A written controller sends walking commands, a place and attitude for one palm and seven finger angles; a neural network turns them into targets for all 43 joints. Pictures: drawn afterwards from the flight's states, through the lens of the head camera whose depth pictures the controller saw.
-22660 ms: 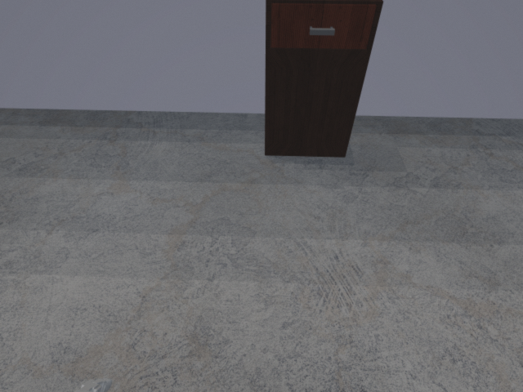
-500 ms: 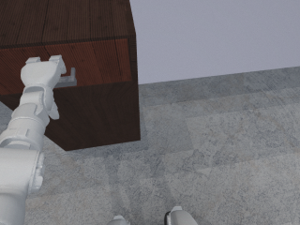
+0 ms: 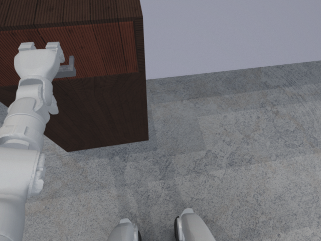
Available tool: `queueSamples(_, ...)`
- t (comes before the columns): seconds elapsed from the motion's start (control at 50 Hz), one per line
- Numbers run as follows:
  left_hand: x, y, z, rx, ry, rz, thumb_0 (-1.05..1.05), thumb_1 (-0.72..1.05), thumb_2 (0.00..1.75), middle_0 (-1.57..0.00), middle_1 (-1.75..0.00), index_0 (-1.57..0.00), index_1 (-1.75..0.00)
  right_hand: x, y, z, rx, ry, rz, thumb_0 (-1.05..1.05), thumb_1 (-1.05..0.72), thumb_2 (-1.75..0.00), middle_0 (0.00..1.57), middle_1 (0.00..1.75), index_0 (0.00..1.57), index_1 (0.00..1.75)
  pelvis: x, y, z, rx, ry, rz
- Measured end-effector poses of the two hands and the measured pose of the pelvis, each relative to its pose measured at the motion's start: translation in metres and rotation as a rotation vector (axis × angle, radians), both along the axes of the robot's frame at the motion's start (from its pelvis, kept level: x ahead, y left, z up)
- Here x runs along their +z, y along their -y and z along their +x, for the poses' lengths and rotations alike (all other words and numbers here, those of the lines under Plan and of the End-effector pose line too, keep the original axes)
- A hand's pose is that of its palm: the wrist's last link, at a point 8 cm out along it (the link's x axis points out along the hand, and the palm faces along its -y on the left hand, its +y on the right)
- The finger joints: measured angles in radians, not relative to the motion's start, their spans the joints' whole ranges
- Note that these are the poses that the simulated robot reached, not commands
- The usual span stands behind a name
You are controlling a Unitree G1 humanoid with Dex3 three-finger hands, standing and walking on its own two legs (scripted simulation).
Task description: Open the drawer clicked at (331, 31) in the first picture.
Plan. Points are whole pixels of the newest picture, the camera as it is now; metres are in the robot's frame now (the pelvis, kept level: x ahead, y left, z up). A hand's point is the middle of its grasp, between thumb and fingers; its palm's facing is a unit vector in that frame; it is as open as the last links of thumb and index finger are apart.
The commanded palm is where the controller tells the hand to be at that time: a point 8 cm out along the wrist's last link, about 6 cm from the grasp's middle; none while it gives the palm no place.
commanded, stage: lower the fingers behind the handle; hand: left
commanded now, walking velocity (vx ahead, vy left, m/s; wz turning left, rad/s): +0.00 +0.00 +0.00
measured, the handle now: (54, 66) +0.57 +0.25 +0.03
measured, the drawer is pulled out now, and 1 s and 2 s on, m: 0.00 0.00 0.00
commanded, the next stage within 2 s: lift the fingers back up to retry in 0.30 s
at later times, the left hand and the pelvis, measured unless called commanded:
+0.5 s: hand (48, 80) +0.52 +0.25 +0.04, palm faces -0.05 +0.04 -1.00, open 13.8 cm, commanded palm +0.50 +0.24 +0.07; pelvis -0.01 +0.00 -0.01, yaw +0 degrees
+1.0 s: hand (47, 70) +0.52 +0.24 +0.07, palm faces -0.02 -0.02 -1.00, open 13.6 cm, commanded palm +0.50 +0.24 +0.14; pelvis +0.03 +0.01 +0.03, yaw +0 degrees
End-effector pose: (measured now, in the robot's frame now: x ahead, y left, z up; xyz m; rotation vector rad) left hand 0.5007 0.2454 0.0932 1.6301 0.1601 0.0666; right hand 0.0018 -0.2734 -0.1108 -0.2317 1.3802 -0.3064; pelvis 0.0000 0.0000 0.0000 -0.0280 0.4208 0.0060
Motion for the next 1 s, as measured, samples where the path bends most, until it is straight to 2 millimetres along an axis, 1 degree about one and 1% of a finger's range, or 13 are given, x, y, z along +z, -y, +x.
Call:
queueSamples(0.16, 0.0, -0.002, -0.003, -0.024, -0.008, -0.016, 0.0, -0.49, 0.3, -0.22, -1.33, -0.32, -1.21, -0.004, -0.001, -0.017, -0.011, -0.017, -0.005, 0.0, -0.91, -0.89, 0.2, 0.3, 0.2, 0.3, -0.005, 0.0, -0.006, -0.005, -0.005, 0.001)
queueSamples(0.26, -0.002, -0.003, -0.005, -0.036, 0.013, -0.018, 0.0, -0.49, 0.3, -0.22, -1.33, -0.32, -1.21, -0.008, -0.002, -0.022, -0.009, -0.024, -0.006, 0.0, -0.91, -0.89, 0.2, 0.3, 0.2, 0.3, -0.009, 0.0, -0.01, -0.002, -0.013, 0.001)
queueSamples(0.46, -0.002, -0.001, -0.002, -0.02, 0.023, -0.001, 0.0, -0.49, 0.3, -0.24, -1.35, -0.32, -1.2, -0.01, -0.003, -0.021, -0.002, -0.014, -0.002, 0.0, -0.91, -0.89, 0.2, 0.3, 0.2, 0.3, -0.011, 0.0, -0.015, 0.003, -0.021, -0.002)
queueSamples(0.62, 0.003, -0.002, -0.002, -0.012, -0.024, -0.037, 0.0, -0.48, 0.3, -0.25, -1.28, -0.32, -1.2, 0.0, -0.006, -0.018, -0.017, -0.009, 0.001, 0.0, -0.91, -0.89, 0.2, 0.3, 0.2, 0.3, 0.0, -0.002, -0.007, -0.002, 0.0, -0.005)
queueSamples(0.74, 0.007, 0.002, -0.004, -0.054, -0.031, -0.069, 0.0, -0.48, 0.3, -0.27, -1.23, -0.32, -1.2, 0.011, -0.009, -0.012, -0.022, -0.021, 0.001, 0.0, -0.91, -0.89, 0.2, 0.3, 0.2, 0.3, 0.011, -0.003, 0.006, 0.0, 0.023, -0.008)
queueSamples(0.82, 0.014, 0.005, 0.0, -0.078, 0.008, -0.081, 0.0, -0.49, 0.3, -0.29, -1.22, -0.32, -1.2, 0.017, -0.009, -0.004, -0.019, -0.028, 0.0, 0.0, -0.91, -0.89, 0.21, 0.3, 0.2, 0.3, 0.016, -0.004, 0.015, 0.003, 0.033, -0.01)
queueSamples(0.92, 0.018, 0.005, 0.002, -0.068, 0.019, -0.084, 0.0, -0.48, 0.3, -0.35, -1.23, -0.34, -1.21, 0.02, -0.008, 0.012, -0.016, -0.02, 0.012, 0.01, -0.91, -0.89, 0.2, 0.3, 0.2, 0.3, 0.022, -0.005, 0.027, 0.003, 0.045, -0.011)
queueSamples(1.0, 0.029, 0.004, 0.002, -0.052, 0.041, -0.081, 0.0, -0.48, 0.3, -0.35, -1.22, -0.36, -1.22, 0.021, -0.009, 0.029, -0.013, 0.006, 0.027, 0.01, -0.91, -0.89, 0.2, 0.3, 0.2, 0.3, 0.027, -0.006, 0.034, 0.002, 0.061, -0.01)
